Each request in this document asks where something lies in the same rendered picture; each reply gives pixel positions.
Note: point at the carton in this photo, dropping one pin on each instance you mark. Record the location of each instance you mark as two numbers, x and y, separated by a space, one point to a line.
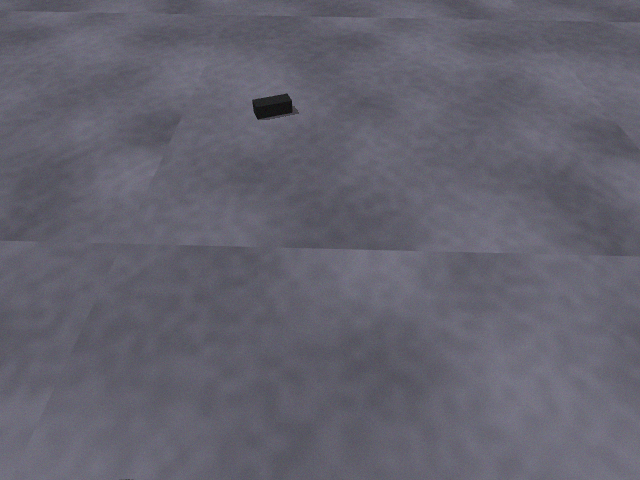
272 106

